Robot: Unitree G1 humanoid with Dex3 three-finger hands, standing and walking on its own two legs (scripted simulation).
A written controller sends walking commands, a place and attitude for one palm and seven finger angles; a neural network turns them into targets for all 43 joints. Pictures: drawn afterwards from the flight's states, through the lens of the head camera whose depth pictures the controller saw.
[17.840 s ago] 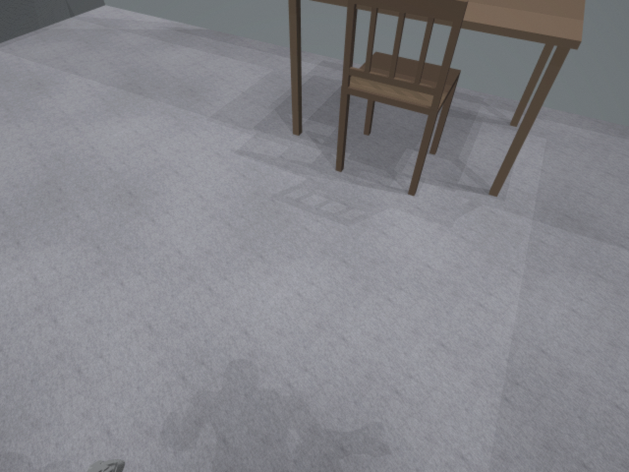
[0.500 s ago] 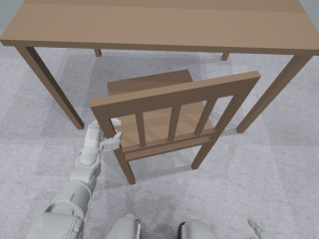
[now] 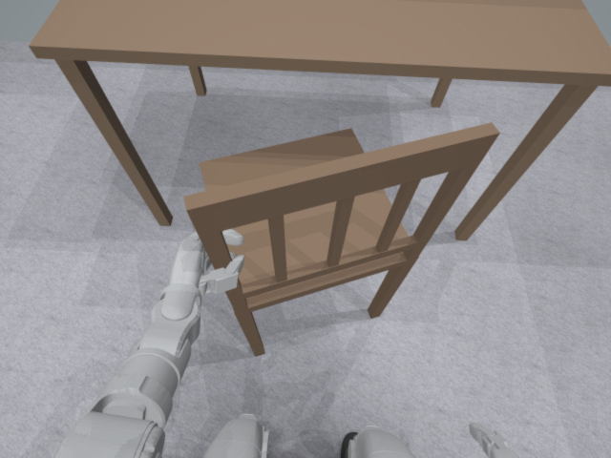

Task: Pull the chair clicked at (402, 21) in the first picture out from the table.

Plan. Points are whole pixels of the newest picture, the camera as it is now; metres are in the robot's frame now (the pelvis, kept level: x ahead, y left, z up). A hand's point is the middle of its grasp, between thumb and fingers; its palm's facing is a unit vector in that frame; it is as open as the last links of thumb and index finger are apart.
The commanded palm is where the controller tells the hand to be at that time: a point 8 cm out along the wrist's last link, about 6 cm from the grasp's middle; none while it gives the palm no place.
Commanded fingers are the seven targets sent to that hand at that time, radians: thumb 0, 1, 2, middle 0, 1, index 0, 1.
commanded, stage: step backward, pulling the chair out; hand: left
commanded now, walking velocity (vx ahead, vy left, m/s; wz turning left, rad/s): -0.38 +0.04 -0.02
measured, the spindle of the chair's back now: (338, 233) +0.45 -0.03 -0.09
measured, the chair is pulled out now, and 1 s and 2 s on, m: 0.20 0.43 0.61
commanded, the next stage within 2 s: stop walking, hand still on the chair in 1.08 s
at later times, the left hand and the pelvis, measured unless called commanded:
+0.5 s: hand (215, 347) +0.25 +0.14 -0.06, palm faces +0.05 -0.98 -0.21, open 5.8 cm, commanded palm +0.23 +0.19 -0.05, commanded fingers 0.00 0.90 0.90 -0.50 -1.45 -0.50 -1.45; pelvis -0.11 -0.01 +0.00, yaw -1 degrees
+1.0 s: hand (198, 457) +0.12 +0.14 -0.06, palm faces +0.08 -0.97 -0.23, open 5.8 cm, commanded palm +0.11 +0.19 -0.05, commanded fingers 0.00 0.90 0.90 -0.50 -1.45 -0.50 -1.45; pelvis -0.24 -0.02 +0.01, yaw -2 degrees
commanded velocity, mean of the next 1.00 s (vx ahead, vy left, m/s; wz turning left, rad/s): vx -0.37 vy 0.00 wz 0.00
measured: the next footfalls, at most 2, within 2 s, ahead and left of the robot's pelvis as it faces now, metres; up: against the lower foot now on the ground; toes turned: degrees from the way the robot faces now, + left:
right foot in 0.42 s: -0.04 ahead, -0.14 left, +0.00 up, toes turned -2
left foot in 0.70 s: -0.12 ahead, +0.14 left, +0.00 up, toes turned +2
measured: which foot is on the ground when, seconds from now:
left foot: down 0.00-0.50, up 0.52-0.68, down 0.70-0.98, up 1.00-1.00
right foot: down 0.00-0.26, up 0.28-0.40, down 0.42-0.72, up 0.74-0.90, down 0.92-1.00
